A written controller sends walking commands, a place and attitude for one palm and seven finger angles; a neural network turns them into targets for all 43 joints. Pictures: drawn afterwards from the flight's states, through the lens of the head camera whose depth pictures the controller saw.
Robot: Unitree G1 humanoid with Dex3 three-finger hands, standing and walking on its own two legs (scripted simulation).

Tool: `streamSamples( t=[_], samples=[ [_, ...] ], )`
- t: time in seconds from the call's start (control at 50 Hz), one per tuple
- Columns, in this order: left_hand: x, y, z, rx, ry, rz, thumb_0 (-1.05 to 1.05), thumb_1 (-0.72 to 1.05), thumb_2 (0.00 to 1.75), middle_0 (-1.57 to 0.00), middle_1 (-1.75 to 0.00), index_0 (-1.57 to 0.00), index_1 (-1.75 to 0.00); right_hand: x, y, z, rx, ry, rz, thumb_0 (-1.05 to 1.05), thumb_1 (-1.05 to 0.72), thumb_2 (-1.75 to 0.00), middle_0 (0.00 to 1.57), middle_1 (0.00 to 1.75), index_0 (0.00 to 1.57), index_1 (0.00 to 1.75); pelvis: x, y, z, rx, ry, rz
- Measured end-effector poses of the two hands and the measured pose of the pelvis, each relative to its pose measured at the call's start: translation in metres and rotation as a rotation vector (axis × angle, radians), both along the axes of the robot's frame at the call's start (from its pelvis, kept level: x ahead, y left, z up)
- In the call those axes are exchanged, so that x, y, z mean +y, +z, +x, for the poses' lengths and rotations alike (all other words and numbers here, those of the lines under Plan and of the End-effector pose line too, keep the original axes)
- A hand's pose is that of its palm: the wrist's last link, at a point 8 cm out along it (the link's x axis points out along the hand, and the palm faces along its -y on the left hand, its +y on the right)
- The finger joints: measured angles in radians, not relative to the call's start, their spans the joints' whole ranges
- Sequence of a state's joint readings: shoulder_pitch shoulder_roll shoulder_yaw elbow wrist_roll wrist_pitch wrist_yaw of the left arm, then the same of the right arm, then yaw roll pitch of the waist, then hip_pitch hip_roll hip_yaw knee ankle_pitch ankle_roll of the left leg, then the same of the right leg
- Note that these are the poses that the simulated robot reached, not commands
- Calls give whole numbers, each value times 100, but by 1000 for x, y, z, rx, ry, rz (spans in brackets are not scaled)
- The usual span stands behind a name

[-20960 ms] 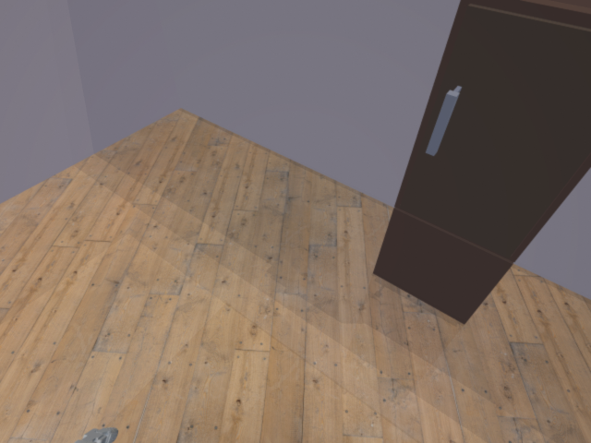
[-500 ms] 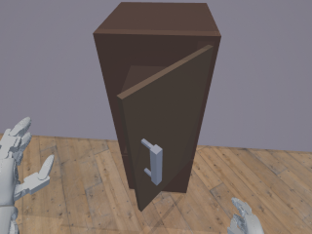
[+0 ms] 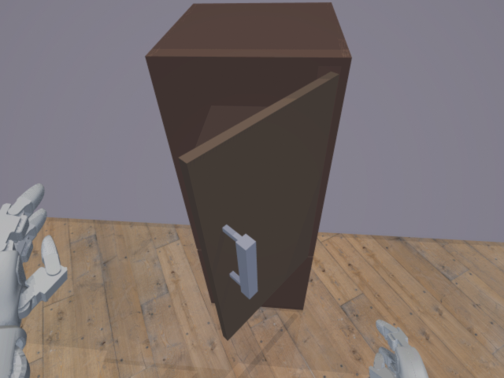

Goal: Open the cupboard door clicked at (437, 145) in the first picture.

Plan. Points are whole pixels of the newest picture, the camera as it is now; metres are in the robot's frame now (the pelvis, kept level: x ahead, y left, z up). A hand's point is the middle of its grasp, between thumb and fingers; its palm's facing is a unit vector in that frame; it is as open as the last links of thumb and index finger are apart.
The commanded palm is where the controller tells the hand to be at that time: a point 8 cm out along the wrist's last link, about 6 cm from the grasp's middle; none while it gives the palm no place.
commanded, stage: step back with the hand held close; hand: left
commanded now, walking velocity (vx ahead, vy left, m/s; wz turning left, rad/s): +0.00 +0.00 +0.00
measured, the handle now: (239, 262) +0.32 +0.07 +0.00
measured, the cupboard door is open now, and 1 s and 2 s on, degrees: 51 51 51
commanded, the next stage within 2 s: stop stepping back and stand still in 1.24 s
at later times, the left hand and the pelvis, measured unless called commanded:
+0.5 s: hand (41, 291) +0.16 +0.27 +0.15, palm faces +0.34 -0.80 -0.50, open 7.4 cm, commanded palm +0.10 +0.32 +0.17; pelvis -0.04 +0.02 +0.00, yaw -1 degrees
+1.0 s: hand out of the picture +0.03 +0.30 +0.16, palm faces +0.49 -0.76 -0.42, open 7.4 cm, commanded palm -0.03 +0.34 +0.17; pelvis -0.14 +0.03 -0.02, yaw +5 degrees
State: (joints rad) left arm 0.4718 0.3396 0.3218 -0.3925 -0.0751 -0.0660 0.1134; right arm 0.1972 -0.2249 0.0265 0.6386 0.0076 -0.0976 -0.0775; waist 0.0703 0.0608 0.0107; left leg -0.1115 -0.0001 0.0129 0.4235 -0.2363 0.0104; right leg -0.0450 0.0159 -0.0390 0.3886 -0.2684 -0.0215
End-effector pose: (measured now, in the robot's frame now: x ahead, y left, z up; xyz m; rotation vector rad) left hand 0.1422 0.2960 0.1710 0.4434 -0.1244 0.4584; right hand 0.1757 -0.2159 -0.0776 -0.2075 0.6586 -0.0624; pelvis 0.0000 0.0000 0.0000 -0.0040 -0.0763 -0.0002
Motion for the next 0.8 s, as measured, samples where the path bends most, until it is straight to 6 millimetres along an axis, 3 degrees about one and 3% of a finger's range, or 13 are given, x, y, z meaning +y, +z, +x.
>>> streamSamples(
  t=[0.2,0.32,0.42,0.64,0.8],
  samples=[
    [3,4,4,17,-27,70,1,89,90,-21,-30,-21,-30,-13,-1,-9,44,-42,-14,2,-91,-89,20,30,20,30,-1,0,-8,49,2,-15],
    [2,-6,3,89,-86,79,1,89,90,-21,-30,-21,-30,-23,0,-26,88,-107,-43,2,-91,-89,20,30,20,30,7,0,-18,75,-12,-11],
    [7,-2,-7,72,-123,110,1,89,89,-21,-30,-21,-30,-21,3,-43,103,-142,-61,2,-91,-89,20,30,20,30,13,-2,-31,78,-18,-12],
    [28,1,-54,-16,-107,142,1,89,89,-21,-30,-21,-30,1,9,-83,53,-119,-70,2,-91,-89,20,30,20,30,27,-9,-72,63,-13,-22],
    [34,-1,-105,-68,-26,174,1,89,89,-21,-30,-21,-30,13,-7,-110,61,-27,-66,2,-91,-89,20,30,20,30,22,-19,-105,52,73,-34]
  ],
)
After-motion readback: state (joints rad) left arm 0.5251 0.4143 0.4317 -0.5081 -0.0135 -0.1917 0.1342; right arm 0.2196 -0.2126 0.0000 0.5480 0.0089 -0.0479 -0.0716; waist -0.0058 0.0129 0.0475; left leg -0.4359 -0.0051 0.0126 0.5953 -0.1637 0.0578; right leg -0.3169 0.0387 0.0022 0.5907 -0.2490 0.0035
